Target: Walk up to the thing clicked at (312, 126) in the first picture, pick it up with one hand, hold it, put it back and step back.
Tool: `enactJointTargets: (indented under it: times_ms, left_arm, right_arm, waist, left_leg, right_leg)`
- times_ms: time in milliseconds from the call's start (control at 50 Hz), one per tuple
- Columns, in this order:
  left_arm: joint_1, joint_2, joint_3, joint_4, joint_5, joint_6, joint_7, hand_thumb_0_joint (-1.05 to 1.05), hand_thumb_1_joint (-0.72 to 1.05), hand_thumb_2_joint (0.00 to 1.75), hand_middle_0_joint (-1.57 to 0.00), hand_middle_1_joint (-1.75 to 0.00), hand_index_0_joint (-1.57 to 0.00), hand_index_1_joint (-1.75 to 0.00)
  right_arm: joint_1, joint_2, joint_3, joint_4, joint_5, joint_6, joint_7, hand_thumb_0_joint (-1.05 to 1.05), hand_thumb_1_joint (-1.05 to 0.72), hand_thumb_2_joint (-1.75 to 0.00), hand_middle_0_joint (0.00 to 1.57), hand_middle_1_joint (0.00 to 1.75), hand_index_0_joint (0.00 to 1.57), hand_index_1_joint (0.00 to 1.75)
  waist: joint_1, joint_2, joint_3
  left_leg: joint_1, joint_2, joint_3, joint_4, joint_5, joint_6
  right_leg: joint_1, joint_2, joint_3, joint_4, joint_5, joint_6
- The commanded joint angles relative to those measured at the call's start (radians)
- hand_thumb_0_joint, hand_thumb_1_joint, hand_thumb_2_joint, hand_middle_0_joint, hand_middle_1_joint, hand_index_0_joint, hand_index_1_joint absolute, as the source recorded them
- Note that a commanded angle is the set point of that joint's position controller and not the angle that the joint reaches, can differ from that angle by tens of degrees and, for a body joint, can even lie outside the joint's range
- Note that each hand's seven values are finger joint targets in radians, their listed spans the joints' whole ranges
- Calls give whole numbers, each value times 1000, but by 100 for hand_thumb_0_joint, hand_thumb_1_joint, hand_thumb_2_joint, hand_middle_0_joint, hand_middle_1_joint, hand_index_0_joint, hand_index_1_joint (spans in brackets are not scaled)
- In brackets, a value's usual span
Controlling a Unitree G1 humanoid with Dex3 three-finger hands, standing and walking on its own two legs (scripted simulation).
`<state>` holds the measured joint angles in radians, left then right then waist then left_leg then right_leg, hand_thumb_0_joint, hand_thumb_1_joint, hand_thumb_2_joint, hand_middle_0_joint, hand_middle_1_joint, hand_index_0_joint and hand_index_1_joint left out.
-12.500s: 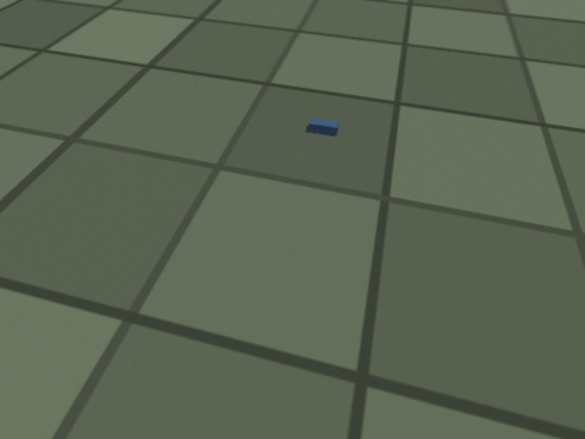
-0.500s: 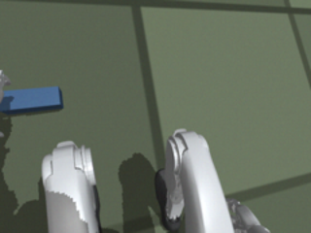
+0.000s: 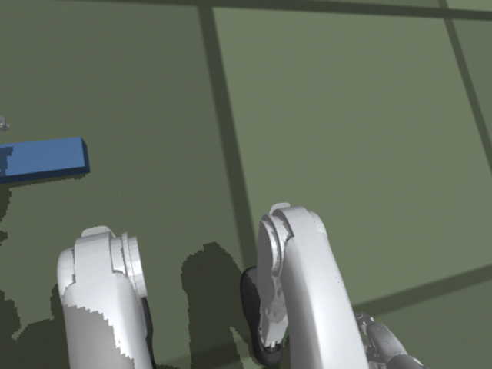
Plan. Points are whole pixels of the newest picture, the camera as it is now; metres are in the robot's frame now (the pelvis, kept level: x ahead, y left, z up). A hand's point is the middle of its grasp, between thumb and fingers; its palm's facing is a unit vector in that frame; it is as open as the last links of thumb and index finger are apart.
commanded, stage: rise first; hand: left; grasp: from above
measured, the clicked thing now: (39, 160) +0.47 +0.32 -0.29
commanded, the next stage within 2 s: approach in 1.08 s
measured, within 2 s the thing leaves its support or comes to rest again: neither
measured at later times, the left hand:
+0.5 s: hand out of the picture +0.42 +0.35 -0.18, palm faces -0.45 -0.09 -0.89, open 13.9 cm
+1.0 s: hand out of the picture +0.42 +0.35 -0.17, palm faces -0.46 -0.10 -0.88, open 13.7 cm
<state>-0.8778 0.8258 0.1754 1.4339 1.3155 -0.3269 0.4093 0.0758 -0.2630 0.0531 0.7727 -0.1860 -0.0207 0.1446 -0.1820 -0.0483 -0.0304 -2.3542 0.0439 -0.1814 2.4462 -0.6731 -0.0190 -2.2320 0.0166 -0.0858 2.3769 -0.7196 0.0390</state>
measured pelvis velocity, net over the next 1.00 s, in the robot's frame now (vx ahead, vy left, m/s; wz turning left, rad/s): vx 0.00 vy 0.00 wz -0.01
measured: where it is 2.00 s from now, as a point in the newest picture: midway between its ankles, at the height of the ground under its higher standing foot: (204, 344)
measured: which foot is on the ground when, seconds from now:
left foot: down 0.00-1.00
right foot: down 0.00-1.00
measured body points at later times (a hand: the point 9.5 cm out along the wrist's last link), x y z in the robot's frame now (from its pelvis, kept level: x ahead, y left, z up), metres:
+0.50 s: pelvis +0.00 +0.00 +0.00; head +0.24 +0.09 +0.37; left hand +0.44 +0.35 -0.13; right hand +0.08 -0.27 -0.11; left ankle +0.07 +0.14 -0.28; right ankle +0.09 -0.13 -0.28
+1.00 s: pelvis +0.00 +0.00 +0.00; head +0.23 +0.09 +0.37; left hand +0.44 +0.35 -0.12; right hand +0.08 -0.27 -0.11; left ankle +0.07 +0.14 -0.28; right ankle +0.09 -0.13 -0.28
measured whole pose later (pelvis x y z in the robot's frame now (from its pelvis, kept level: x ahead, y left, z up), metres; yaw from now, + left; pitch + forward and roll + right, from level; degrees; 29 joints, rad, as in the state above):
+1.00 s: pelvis +0.00 +0.00 +0.00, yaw +0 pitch +31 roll -9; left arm -0.90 0.84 0.16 1.45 1.30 -0.31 0.39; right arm 0.09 -0.27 0.08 0.76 -0.19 -0.03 0.15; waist -0.20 -0.05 -0.01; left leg -2.36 0.04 -0.19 2.45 -0.66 -0.02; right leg -2.23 0.02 -0.09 2.38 -0.70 0.04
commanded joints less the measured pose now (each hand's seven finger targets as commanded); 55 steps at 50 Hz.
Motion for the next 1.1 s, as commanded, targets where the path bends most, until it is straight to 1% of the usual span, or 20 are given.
enactJointTargets:
  times_ms: [0,20,160,240,300,360,380,460,500,520,620,660,720,820,860,880,900,960,1040,1080]
  left_arm:
    - [-279,295,29,-126,-28,-2,39,0,-53,100,-11,-99,-10,-100]
    - [-261,297,28,-110,-20,0,38,0,-53,100,-11,-99,-10,-100]
    - [-278,315,28,-98,-25,6,33,0,-52,100,-13,-96,-11,-98]
    - [-288,334,41,-110,-30,5,34,0,-52,99,-13,-96,-12,-98]
    - [-269,305,24,-122,-26,6,31,0,-52,98,-13,-97,-12,-98]
    - [-275,323,37,-169,-27,13,29,0,-52,99,-12,-98,-11,-99]
    - [-265,320,46,-166,-29,15,31,0,-52,99,-12,-98,-11,-99]
    - [-250,268,7,-122,-36,20,23,0,-51,98,-12,-99,-12,-99]
    - [-265,309,30,-130,-35,16,24,0,-52,98,-12,-98,-11,-99]
    - [-261,302,22,-123,-33,15,20,0,-51,98,-12,-99,-12,-99]
    - [-282,294,14,-118,-35,6,18,0,-51,98,-13,-97,-12,-98]
    - [-275,313,26,-128,-35,5,19,0,-51,98,-14,-98,-13,-99]
    - [-280,307,22,-125,-33,7,20,0,-50,97,-15,-96,-14,-97]
    - [-273,293,8,-119,-26,12,14,0,-49,96,-15,-97,-14,-98]
    - [-276,294,19,-122,-34,14,17,0,-49,96,-15,-97,-14,-97]
    - [-270,281,4,-111,-36,15,15,0,-49,96,-14,-98,-14,-98]
    - [-268,285,7,-92,-40,17,15,0,-49,96,-14,-96,-14,-97]
    - [-299,328,27,-135,-32,6,17,0,-47,95,-16,-96,-16,-96]
    - [-299,321,24,-114,-26,3,24,0,-48,96,-16,-94,-15,-96]
    - [-288,317,20,-105,-29,3,26,0,-48,95,-16,-95,-16,-95]
  right_arm:
    - [189,-253,-76,-6,1,-6,-18,0,-90,-90,20,30,20,30]
    - [187,-250,-71,-6,-5,-5,-18,0,-90,-90,20,30,20,30]
    - [191,-257,-61,-8,-10,-10,-16,0,-90,-90,20,30,20,30]
    - [192,-260,-59,-9,-8,-12,-17,0,-90,-90,20,30,20,30]
    - [187,-260,-63,-10,-8,-13,-16,0,-90,-90,20,30,20,30]
    - [192,-263,-71,-11,2,-16,-16,0,-90,-90,20,30,20,30]
    - [191,-265,-72,-15,0,-14,-15,0,-90,-90,20,30,20,30]
    - [200,-257,-69,-11,5,-12,-13,0,-90,-90,20,30,20,30]
    - [202,-262,-67,-10,6,-12,-15,0,-90,-90,20,30,20,30]
    - [199,-257,-67,-10,7,-13,-16,0,-90,-90,20,30,20,30]
    - [210,-257,-58,-8,0,-17,-12,0,-90,-90,20,30,20,30]
    - [209,-259,-61,-8,2,-18,-13,0,-91,-90,20,30,20,30]
    - [207,-260,-59,-14,-2,-17,-12,0,-91,-90,20,30,20,30]
    - [194,-258,-59,-14,2,-13,-15,0,-90,-90,20,30,20,30]
    - [206,-263,-59,-17,0,-13,-13,0,-90,-90,20,30,20,30]
    - [199,-258,-58,-14,2,-14,-13,0,-90,-90,20,30,20,30]
    - [197,-262,-56,-14,2,-16,-13,0,-90,-90,20,30,20,30]
    - [190,-261,-50,-18,1,-15,-16,0,-90,-90,20,30,20,30]
    - [193,-262,-46,-18,-4,-19,-14,0,-90,-90,20,30,20,30]
    - [188,-260,-46,-15,1,-20,-17,0,-90,-90,20,30,20,30]
  waist:
    - [4,323,-650]
    - [10,325,-648]
    - [-8,311,-648]
    - [-2,326,-648]
    - [2,357,-643]
    - [13,391,-668]
    - [11,396,-666]
    - [-11,345,-638]
    - [-3,344,-635]
    - [1,331,-639]
    - [-23,310,-633]
    - [-4,331,-655]
    - [-14,339,-657]
    - [-2,349,-650]
    - [-16,326,-652]
    - [-15,321,-642]
    - [-20,310,-611]
    - [-3,343,-656]
    - [-20,343,-625]
    - [-8,339,-625]
  left_leg:
    - [545,-20,119,-232,163,41]
    - [539,-22,122,-229,168,42]
    - [528,-19,117,-210,170,45]
    - [535,-19,113,-219,150,41]
    - [550,-21,111,-236,132,35]
    - [594,-18,107,-245,158,31]
    - [592,-18,106,-248,160,29]
    - [557,-19,109,-236,169,36]
    - [544,-22,110,-236,167,37]
    - [546,-20,111,-229,167,38]
    - [533,-21,111,-220,174,42]
    - [551,-21,114,-226,179,39]
    - [550,-20,113,-224,175,38]
    - [559,-20,112,-236,163,36]
    - [549,-22,113,-227,179,39]
    - [537,-21,112,-226,169,40]
    - [521,-23,111,-231,149,41]
    - [540,-22,114,-228,161,39]
    - [527,-24,111,-229,143,38]
    - [528,-24,113,-235,132,37]
  right_leg:
    - [253,36,-83,-243,226,-66]
    - [267,37,-79,-248,233,-65]
    - [280,39,-81,-248,242,-61]
    - [260,40,-86,-242,219,-66]
    - [241,40,-94,-234,197,-71]
    - [234,36,-94,-225,221,-73]
    - [233,34,-97,-218,223,-73]
    - [237,38,-93,-237,239,-68]
    - [242,35,-91,-233,236,-68]
    - [247,36,-89,-237,236,-67]
    - [275,38,-86,-249,250,-60]
    - [283,36,-85,-246,248,-64]
    - [276,37,-89,-241,246,-64]
    - [255,40,-92,-244,233,-68]
    - [277,37,-90,-245,251,-62]
    - [267,39,-88,-244,245,-64]
    - [254,36,-91,-246,225,-64]
    - [273,39,-87,-245,233,-65]
    - [260,37,-91,-238,217,-66]
    - [249,38,-90,-243,203,-69]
